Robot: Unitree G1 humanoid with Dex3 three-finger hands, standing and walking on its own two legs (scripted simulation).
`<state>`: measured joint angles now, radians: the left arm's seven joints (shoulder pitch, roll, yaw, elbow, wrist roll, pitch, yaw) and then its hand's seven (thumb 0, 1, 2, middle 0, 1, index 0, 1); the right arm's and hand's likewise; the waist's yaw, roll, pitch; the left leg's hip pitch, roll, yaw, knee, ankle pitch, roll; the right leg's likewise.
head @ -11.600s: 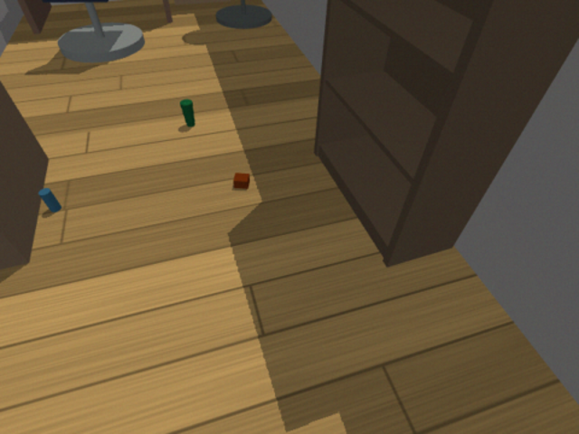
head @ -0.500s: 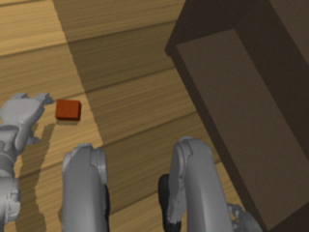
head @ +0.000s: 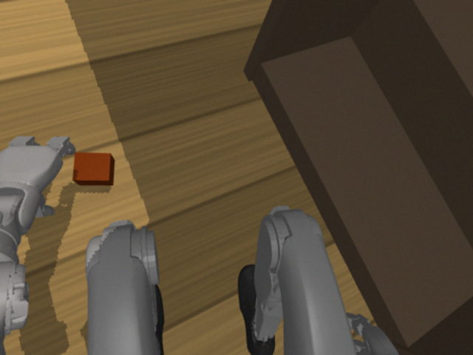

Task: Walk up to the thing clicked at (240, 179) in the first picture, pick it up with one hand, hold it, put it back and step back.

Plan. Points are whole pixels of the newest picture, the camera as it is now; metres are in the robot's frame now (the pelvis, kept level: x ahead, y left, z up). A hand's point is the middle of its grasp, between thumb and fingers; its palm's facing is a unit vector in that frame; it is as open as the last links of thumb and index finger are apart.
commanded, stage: approach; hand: left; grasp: from above
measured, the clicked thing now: (94, 169) +0.47 +0.25 -0.30
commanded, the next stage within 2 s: close in in 0.80 s
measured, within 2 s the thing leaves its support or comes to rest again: neither
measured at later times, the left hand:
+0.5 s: hand (92, 131) +0.51 +0.23 -0.18, palm faces -0.40 +0.04 -0.92, open 13.8 cm
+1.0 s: hand (57, 172) +0.42 +0.28 -0.17, palm faces -0.37 +0.03 -0.93, open 13.9 cm
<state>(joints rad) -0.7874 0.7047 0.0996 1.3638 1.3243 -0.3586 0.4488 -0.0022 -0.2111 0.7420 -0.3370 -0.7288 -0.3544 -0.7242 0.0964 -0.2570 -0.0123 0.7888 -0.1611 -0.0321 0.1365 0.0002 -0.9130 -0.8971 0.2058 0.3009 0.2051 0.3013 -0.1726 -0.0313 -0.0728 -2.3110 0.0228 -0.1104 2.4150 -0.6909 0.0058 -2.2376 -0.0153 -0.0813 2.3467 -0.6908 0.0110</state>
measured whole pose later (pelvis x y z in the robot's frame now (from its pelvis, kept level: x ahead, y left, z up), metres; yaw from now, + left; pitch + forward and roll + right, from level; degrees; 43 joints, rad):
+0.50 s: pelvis +0.00 +0.00 -0.01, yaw -2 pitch +34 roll -7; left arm -1.06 0.73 0.07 1.54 1.33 -0.14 0.49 0.00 -0.48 0.95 -0.11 -1.00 -0.13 -0.98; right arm 0.14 -0.29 0.08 0.75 -0.18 -0.06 0.14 0.00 -0.92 -0.89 0.20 0.30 0.20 0.30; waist -0.33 0.01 -0.01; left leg -2.36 0.04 -0.13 2.45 -0.70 0.00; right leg -2.29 0.01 -0.10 2.36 -0.68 0.01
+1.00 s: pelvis +0.00 +0.01 +0.00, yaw -1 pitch +33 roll -8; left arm -0.84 0.66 -0.02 1.38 1.36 -0.27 0.55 0.00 -0.50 0.98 -0.10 -0.99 -0.12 -0.99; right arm 0.04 -0.28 0.01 0.76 -0.16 -0.05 0.13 0.00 -0.91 -0.89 0.21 0.30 0.20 0.30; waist -0.20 -0.04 -0.10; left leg -2.32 0.02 -0.11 2.42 -0.68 0.02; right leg -2.23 -0.01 -0.08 2.34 -0.69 0.02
